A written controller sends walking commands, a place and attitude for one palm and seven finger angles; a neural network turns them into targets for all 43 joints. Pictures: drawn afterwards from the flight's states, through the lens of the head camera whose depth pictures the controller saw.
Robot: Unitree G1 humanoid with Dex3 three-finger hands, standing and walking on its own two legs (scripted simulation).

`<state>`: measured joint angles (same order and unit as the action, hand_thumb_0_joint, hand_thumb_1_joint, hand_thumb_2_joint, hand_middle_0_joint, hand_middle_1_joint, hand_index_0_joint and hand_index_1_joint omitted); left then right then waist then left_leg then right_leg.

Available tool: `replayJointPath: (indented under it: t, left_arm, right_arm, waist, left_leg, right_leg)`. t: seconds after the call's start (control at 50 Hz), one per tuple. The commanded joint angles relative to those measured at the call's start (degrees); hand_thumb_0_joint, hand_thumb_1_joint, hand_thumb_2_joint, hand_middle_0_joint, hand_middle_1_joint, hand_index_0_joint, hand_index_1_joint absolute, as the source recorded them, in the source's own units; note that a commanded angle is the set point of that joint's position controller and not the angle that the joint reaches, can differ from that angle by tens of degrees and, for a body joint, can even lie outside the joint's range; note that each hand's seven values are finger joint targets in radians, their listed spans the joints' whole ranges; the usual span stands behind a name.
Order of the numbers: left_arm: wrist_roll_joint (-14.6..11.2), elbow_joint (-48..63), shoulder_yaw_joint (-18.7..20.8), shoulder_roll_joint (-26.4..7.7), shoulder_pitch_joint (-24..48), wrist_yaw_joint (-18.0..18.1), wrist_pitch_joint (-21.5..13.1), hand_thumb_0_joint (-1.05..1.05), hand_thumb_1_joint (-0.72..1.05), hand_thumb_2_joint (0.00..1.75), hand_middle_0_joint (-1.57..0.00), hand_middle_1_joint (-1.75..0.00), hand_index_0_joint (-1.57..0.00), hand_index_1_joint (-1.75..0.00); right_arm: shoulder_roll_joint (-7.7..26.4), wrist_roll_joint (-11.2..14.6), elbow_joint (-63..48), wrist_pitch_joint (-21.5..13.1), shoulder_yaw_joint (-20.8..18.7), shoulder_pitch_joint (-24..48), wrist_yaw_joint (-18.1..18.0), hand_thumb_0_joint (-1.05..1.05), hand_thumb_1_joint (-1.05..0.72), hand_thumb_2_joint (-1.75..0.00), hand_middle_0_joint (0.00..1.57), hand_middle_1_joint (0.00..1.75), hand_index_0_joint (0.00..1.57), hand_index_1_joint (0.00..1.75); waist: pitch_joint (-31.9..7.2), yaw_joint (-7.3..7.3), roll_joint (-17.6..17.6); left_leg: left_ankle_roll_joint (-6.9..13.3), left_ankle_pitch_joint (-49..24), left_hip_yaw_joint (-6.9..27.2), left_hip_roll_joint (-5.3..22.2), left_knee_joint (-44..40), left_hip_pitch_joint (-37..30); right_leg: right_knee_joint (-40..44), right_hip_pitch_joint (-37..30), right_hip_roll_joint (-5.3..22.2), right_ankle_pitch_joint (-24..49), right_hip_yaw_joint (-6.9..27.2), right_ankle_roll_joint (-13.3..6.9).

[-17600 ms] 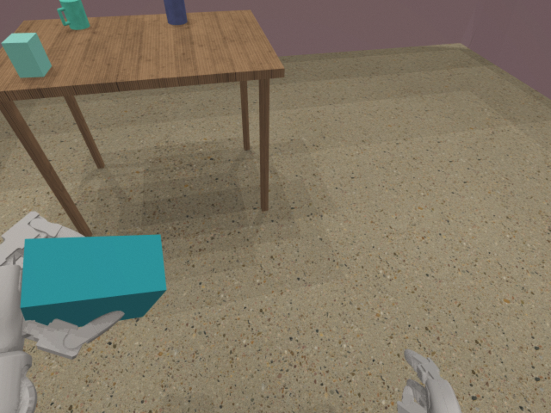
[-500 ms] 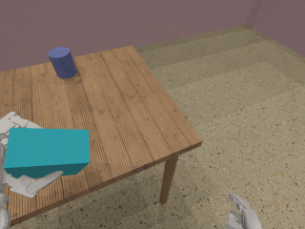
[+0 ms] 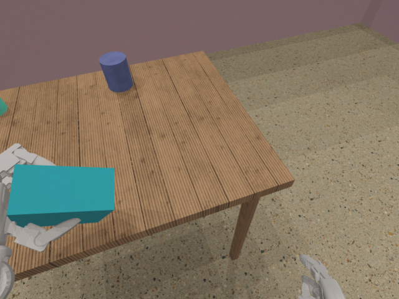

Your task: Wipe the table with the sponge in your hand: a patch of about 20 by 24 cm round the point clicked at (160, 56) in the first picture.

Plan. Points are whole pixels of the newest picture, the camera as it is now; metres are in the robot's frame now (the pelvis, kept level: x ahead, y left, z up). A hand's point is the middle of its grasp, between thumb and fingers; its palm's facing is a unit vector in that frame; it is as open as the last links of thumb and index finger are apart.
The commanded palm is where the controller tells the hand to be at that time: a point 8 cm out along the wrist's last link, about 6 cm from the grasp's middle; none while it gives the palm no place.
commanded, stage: come to a stop and stand still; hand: left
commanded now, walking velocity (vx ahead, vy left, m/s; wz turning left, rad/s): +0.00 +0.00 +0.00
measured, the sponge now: (78, 198) +0.23 +0.22 +0.14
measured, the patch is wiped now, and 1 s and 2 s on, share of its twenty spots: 0.00 0.00 0.00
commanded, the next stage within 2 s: look again from close up in 0.70 s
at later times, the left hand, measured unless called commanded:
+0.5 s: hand out of the picture +0.20 +0.33 +0.16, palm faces +0.43 -0.83 -0.35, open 10.4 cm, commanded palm +0.14 +0.35 +0.18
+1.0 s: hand out of the picture +0.20 +0.32 +0.16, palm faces +0.36 -0.85 -0.39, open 10.4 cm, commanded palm +0.14 +0.35 +0.18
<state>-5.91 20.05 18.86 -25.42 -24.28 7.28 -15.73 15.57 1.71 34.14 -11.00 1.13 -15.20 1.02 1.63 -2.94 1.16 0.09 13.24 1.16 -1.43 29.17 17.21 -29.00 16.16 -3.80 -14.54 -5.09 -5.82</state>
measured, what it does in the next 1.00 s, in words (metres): shifts its weight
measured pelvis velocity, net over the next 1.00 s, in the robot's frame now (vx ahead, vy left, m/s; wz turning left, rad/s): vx -0.01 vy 0.06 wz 0.04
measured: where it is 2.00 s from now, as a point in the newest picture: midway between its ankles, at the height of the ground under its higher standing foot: outside the picture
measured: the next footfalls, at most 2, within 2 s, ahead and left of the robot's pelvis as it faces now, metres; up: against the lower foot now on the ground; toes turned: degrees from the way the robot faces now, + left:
none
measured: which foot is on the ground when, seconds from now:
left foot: down 0.00-1.00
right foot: down 0.00-1.00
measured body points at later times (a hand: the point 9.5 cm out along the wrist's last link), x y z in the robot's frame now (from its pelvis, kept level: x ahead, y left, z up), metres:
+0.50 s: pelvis -0.01 +0.06 +0.00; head +0.01 +0.09 +0.45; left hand +0.17 +0.37 +0.17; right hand +0.19 -0.15 -0.07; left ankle +0.02 +0.12 -0.73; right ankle +0.01 -0.05 -0.73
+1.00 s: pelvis -0.01 +0.06 +0.00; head +0.03 +0.08 +0.45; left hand +0.17 +0.36 +0.18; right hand +0.18 -0.16 -0.07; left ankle +0.02 +0.12 -0.73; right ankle +0.01 -0.05 -0.73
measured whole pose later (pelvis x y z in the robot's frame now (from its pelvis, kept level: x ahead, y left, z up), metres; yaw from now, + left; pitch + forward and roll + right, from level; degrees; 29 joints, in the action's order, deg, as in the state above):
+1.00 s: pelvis -0.01 +0.06 +0.00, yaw +2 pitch +1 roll -1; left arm -6.8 26.8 19.6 -25.8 -26.2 6.1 -13.0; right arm 13.2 1.9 34.4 -9.1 0.1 -10.6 0.7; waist 4.1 -2.1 -1.4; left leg 4.5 10.5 1.8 -5.8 26.6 16.8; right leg -26.4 14.9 0.6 -12.4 -5.8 -0.9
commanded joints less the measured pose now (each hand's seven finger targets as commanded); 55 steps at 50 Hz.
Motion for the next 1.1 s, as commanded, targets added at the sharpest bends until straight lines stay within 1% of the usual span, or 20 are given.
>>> replayJointPath:
  t: [0.0,0.08,0.12,0.18,0.2,0.26,0.28,0.3,0.34,0.38,0.52,0.62,0.76,0.78,0.8,0.88,0.9,0.98,1.0,1.08]
  left_arm:
    - [-0.77,13.46,10.13,-14.49,10.38,2.13,-4.66,0.0,0.1,1.3,-1.2,-1.6,-1.2,-1.6]
    - [-0.26,15.99,8.95,-15.51,11.75,2.91,-3.99,0.0,0.1,1.3,-1.2,-1.6,-1.2,-1.6]
    - [-0.13,16.74,6.61,-12.37,11.02,3.01,-4.06,0.0,0.1,1.3,-1.2,-1.6,-1.2,-1.6]
    - [0.05,15.91,6.74,-12.03,8.1,3.17,-3.72,0.0,0.1,1.3,-1.2,-1.6,-1.2,-1.6]
    - [0.28,15.7,5.59,-9.77,8.03,2.94,-3.74,0.0,0.1,1.3,-1.2,-1.6,-1.2,-1.6]
    - [0.41,14.26,6.07,-9.28,7.77,2.79,-3.63,0.0,0.1,1.3,-1.2,-1.6,-1.2,-1.6]
    - [0.43,12.8,7.41,-10.8,6.9,2.72,-3.47,0.0,0.1,1.3,-1.2,-1.6,-1.2,-1.6]
    - [0.49,13.16,5.89,-8.32,7.14,2.27,-3.41,0.0,0.1,1.3,-1.2,-1.6,-1.2,-1.6]
    - [0.49,12.83,6.06,-8.39,7.76,2.06,-3.26,0.0,0.1,1.3,-1.2,-1.6,-1.2,-1.6]
    - [0.58,13.93,7.39,-10.11,8.22,1.86,-3.14,0.0,0.1,1.3,-1.2,-1.6,-1.2,-1.6]
    - [0.85,17.79,6.71,-9.16,9.14,1.25,-2.64,0.0,0.1,1.3,-1.2,-1.6,-1.2,-1.6]
    - [0.2,18.42,7.47,-9.26,7.08,0.88,-2.13,0.0,0.1,1.3,-1.2,-1.6,-1.2,-1.6]
    - [-1.12,18.59,7.85,-9.06,3.24,0.01,-1.93,0.0,0.1,1.3,-1.2,-1.6,-1.2,-1.6]
    - [-1.11,19.06,8.96,-10.55,3.03,0.3,-1.76,0.0,0.1,1.3,-1.2,-1.6,-1.2,-1.6]
    - [-1.27,18.83,7.87,-8.89,2.5,0.09,-1.89,0.0,0.1,1.3,-1.2,-1.6,-1.2,-1.6]
    - [-1.6,19.47,9.63,-11.4,1.67,0.21,-1.44,0.0,0.1,1.3,-1.2,-1.6,-1.2,-1.6]
    - [-1.7,20.13,7.74,-9.11,1.86,-0.06,-1.74,0.0,0.1,1.3,-1.2,-1.6,-1.2,-1.6]
    - [-2.07,19.49,9.37,-11.0,1.08,0.14,-1.15,0.0,0.1,1.3,-1.2,-1.6,-1.2,-1.6]
    - [-2.25,19.66,7.49,-8.73,1.43,-0.1,-1.42,0.0,0.1,1.3,-1.2,-1.6,-1.2,-1.6]
    - [-2.25,18.51,8.78,-10.57,1.1,0.22,-0.61,0.0,0.1,1.3,-1.2,-1.6,-1.2,-1.6]
  right_arm:
    - [6.74,0.13,-7.66,-4.02,-2.95,4.14,-1.4,0.0,-0.9,-0.9,0.2,0.3,0.2,0.3]
    - [7.78,-0.05,-6.43,-4.04,-3.02,5.76,-0.94,0.0,-0.9,-0.9,0.2,0.3,0.2,0.3]
    - [7.42,-0.23,-6.39,-4.11,-3.08,4.79,-0.71,0.0,-0.9,-0.9,0.2,0.3,0.2,0.3]
    - [7.77,-0.16,-6.0,-3.95,-3.03,6.37,-0.25,0.0,-0.9,-0.9,0.2,0.3,0.2,0.3]
    - [6.98,-0.23,-6.04,-3.56,-3.17,5.37,-0.3,0.0,-0.9,-0.9,0.2,0.3,0.2,0.3]
    - [7.28,-0.17,-6.69,-2.99,-3.57,6.28,-0.12,0.0,-0.9,-0.9,0.2,0.3,0.2,0.3]
    - [7.78,-0.11,-6.37,-2.63,-3.53,7.37,-0.12,0.0,-0.9,-0.9,0.2,0.3,0.2,0.3]
    - [6.55,-0.12,-6.77,-2.16,-3.53,6.21,-0.21,0.0,-0.9,-0.9,0.2,0.3,0.2,0.3]
    - [6.86,-0.16,-7.24,-1.89,-3.69,7.03,-0.12,0.0,-0.9,-0.9,0.2,0.3,0.2,0.3]
    - [7.22,-0.06,-7.2,-1.5,-3.85,8.07,-0.07,0.0,-0.9,-0.9,0.2,0.3,0.2,0.3]
    - [5.83,-0.45,-7.78,-1.15,-3.84,8.36,-0.08,0.0,-0.9,-0.9,0.2,0.3,0.2,0.3]
    - [5.79,-0.24,-7.88,-0.96,-4.05,8.58,-0.1,0.0,-0.9,-0.9,0.2,0.3,0.2,0.3]
    - [5.4,0.45,-8.25,-1.03,-4.4,8.41,-0.25,0.0,-0.9,-0.9,0.2,0.3,0.2,0.3]
    - [5.93,0.64,-8.0,-0.99,-4.29,9.5,-0.41,0.0,-0.9,-0.9,0.2,0.3,0.2,0.3]
    - [5.17,0.33,-8.06,-0.94,-4.13,8.57,-0.56,0.0,-0.9,-0.9,0.2,0.3,0.2,0.3]
    - [5.87,0.91,-8.3,-1.12,-4.33,9.63,-0.77,0.0,-0.9,-0.9,0.2,0.3,0.2,0.3]
    - [5.16,0.6,-8.22,-1.03,-4.18,8.68,-0.86,0.0,-0.9,-0.9,0.2,0.3,0.2,0.3]
    - [5.67,1.16,-8.35,-1.2,-4.43,9.56,-1.14,0.0,-0.9,-0.9,0.2,0.3,0.2,0.3]
    - [5.24,0.78,-8.31,-0.98,-4.21,8.76,-1.18,0.0,-0.9,-0.9,0.2,0.3,0.2,0.3]
    - [5.51,1.15,-8.44,-1.06,-4.18,10.04,-1.46,0.0,-0.9,-0.9,0.2,0.3,0.2,0.3]
  waist:
    - [-10.04,0.03,-2.83]
    - [-7.88,0.44,4.01]
    - [-7.75,0.26,5.08]
    - [-6.61,0.42,5.15]
    - [-6.97,0.31,4.05]
    - [-5.59,0.29,2.66]
    - [-6.29,0.48,4.4]
    - [-6.65,0.36,3.73]
    - [-5.62,0.3,2.92]
    - [-7.44,0.55,4.14]
    - [-8.34,0.07,5.27]
    - [-9.85,0.13,2.95]
    - [-10.1,0.51,1.56]
    - [-10.7,0.67,3.24]
    - [-10.56,0.49,2.53]
    - [-10.51,0.73,3.61]
    - [-10.44,0.75,3.27]
    - [-9.94,0.98,2.48]
    - [-9.66,1.02,1.96]
    - [-8.56,1.06,2.77]
  left_leg:
    - [2.1,-5.22,4.49,1.6,-0.87,-2.63]
    - [2.14,-0.83,5.79,1.43,-0.48,-4.35]
    - [1.78,-0.5,6.56,2.04,-2.35,-2.95]
    - [2.08,1.01,8.64,2.84,-5.2,-2.35]
    - [1.83,1.06,8.91,3.59,-6.51,-0.84]
    - [1.64,3.34,10.62,4.44,-8.89,1.69]
    - [2.02,3.6,11.38,4.89,-9.84,0.79]
    - [1.46,3.45,11.72,5.42,-10.68,1.59]
    - [1.29,5.33,12.2,5.66,-11.51,2.81]
    - [1.44,3.59,12.45,5.88,-11.51,1.33]
    - [-0.2,-3.72,13.78,7.81,-12.41,-0.43]
    - [-1.33,-11.4,11.98,7.08,-10.21,-2.39]
    - [-1.2,-9.8,10.92,5.73,-8.47,-1.89]
    - [-1.35,-10.5,11.41,5.84,-8.91,-3.27]
    - [-1.47,-11.19,11.41,6.07,-9.2,-2.59]
    - [-1.53,-11.93,11.65,5.67,-8.29,-3.83]
    - [-1.41,-11.51,11.42,5.84,-8.48,-3.1]
    - [-1.26,-10.39,11.39,5.1,-7.52,-4.36]
    - [-1.2,-9.44,11.31,5.33,-7.99,-3.77]
    - [-0.95,-7.12,11.63,4.93,-8.15,-3.93]
  right_leg:
    - [7.35,-4.77,11.56,6.46,10.46,3.83]
    - [9.54,-1.0,11.73,-0.98,12.7,2.23]
    - [8.49,-3.05,11.11,-0.68,9.5,2.59]
    - [6.69,-2.72,8.99,-0.72,8.35,2.78]
    - [5.83,-4.76,8.78,0.72,6.11,3.44]
    - [4.85,-5.25,7.98,0.54,5.59,3.79]
    - [3.43,-4.65,6.96,0.37,5.83,3.87]
    - [3.19,-5.96,7.25,1.18,4.83,4.2]
    - [3.2,-5.81,7.09,0.92,5.27,4.31]
    - [1.52,-6.13,6.39,2.05,5.58,4.33]
    - [-1.15,-5.62,6.61,2.29,4.99,4.82]
    - [0.02,-6.64,7.35,4.67,5.02,4.63]
    - [3.01,-8.23,8.88,6.66,6.21,4.3]
    - [2.57,-7.71,8.64,6.15,6.5,4.31]
    - [2.73,-8.4,8.61,6.49,5.48,4.53]
    - [3.78,-7.62,9.12,6.06,6.8,4.32]
    - [3.97,-8.33,9.09,6.32,5.8,4.49]
    - [5.68,-7.16,9.76,6.35,7.63,4.1]
    - [5.96,-7.36,9.7,5.78,6.64,4.26]
    - [7.19,-6.32,10.06,4.43,7.98,4.1]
